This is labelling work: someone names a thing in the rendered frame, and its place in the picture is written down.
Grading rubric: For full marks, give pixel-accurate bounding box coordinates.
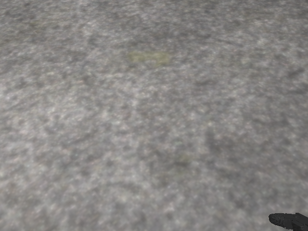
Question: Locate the right robot hand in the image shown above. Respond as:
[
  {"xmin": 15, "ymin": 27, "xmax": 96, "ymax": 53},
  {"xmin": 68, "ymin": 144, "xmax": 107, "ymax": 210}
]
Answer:
[{"xmin": 269, "ymin": 213, "xmax": 308, "ymax": 231}]

